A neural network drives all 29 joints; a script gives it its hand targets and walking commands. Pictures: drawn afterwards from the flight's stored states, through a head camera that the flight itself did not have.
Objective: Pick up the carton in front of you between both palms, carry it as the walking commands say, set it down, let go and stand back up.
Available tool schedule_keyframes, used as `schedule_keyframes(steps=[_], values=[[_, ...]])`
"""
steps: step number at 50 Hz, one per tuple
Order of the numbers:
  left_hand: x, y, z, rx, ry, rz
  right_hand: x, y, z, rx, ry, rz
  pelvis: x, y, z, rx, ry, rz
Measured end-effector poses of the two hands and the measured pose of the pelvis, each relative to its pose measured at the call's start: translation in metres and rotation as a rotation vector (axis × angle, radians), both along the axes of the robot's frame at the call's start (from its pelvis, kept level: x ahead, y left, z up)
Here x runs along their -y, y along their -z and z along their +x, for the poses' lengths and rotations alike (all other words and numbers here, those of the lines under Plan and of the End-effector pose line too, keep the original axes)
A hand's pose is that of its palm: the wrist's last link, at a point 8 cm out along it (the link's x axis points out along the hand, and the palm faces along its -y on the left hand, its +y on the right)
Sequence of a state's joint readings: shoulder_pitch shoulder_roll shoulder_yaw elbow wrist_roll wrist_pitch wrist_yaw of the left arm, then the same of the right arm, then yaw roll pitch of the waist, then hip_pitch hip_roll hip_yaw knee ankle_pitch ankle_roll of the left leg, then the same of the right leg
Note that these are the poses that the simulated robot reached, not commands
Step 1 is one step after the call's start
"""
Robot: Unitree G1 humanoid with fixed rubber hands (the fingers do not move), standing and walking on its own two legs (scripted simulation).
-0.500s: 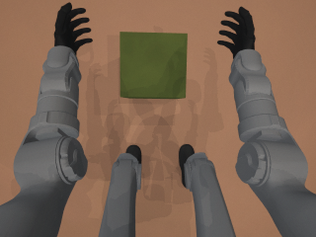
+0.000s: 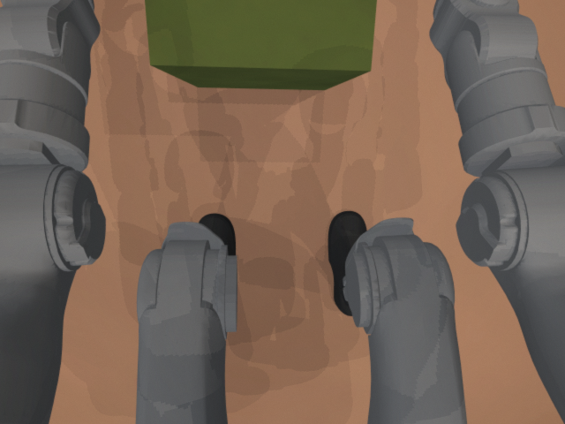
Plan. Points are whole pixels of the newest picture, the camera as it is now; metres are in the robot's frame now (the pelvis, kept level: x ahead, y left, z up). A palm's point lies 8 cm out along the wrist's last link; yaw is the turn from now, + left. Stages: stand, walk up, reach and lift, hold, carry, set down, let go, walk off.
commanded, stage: reach and lift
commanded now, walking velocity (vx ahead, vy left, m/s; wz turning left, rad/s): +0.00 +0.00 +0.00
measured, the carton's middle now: out of the picture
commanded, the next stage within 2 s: none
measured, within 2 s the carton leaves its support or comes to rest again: leaves its support in 1.00 s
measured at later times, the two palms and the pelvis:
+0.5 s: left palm out of the picture +0.57 +0.21 -0.20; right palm out of the picture +0.57 -0.14 -0.20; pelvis +0.01 +0.00 -0.03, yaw +0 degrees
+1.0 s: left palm out of the picture +0.57 +0.18 -0.19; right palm out of the picture +0.57 -0.12 -0.19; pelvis +0.01 +0.00 -0.03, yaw +0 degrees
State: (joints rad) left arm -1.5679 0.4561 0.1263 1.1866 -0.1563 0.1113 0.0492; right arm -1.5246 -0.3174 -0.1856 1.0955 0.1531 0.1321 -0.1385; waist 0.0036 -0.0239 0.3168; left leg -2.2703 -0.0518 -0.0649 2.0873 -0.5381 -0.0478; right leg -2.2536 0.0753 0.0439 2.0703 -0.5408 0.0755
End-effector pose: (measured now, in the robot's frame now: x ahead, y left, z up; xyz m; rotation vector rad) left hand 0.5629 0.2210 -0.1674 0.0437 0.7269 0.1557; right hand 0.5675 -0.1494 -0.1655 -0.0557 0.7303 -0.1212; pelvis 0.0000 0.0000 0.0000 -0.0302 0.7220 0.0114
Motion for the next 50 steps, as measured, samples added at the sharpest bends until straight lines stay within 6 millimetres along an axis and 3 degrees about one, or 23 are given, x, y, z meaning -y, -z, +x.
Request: schedule_keyframes(steps=[5, 10, 15, 26, 32, 45, 50], values=[[0.004, 0.029, -0.001, -0.021, 0.01, 0.006, -0.001, 0.028, -0.002, -0.015, 0.0, 0.005, -0.003, 0.013, 0.003, 0.059, 0.003, 0.001], [0.006, 0.039, 0.008, -0.003, 0.021, 0.006, 0.001, 0.04, 0.002, -0.006, 0.005, -0.001, -0.004, 0.022, 0.01, 0.081, 0.004, -0.001], [0.01, 0.035, 0.016, 0.021, 0.033, 0.004, -0.001, 0.038, 0.007, 0.018, 0.0, 0.001, -0.004, 0.028, 0.014, 0.082, 0.007, -0.004], [0.016, 0.032, 0.007, 0.008, 0.041, -0.002, -0.011, 0.032, 0.001, 0.014, -0.013, 0.016, -0.002, 0.026, 0.008, 0.083, 0.007, 0.0], [0.032, 0.03, 0.009, 0.006, 0.059, -0.018, -0.031, 0.031, 0.002, 0.015, -0.038, 0.043, -0.001, 0.023, 0.003, 0.104, 0.005, 0.0], [0.034, 0.03, 0.01, -0.009, 0.089, -0.053, -0.032, 0.032, 0.004, -0.002, -0.028, 0.07, -0.003, 0.032, 0.009, 0.122, 0.005, 0.002], [0.038, 0.025, 0.004, -0.01, 0.07, -0.042, -0.031, 0.022, 0.003, -0.001, 0.01, 0.052, -0.003, 0.031, 0.015, 0.085, 0.003, 0.003]])
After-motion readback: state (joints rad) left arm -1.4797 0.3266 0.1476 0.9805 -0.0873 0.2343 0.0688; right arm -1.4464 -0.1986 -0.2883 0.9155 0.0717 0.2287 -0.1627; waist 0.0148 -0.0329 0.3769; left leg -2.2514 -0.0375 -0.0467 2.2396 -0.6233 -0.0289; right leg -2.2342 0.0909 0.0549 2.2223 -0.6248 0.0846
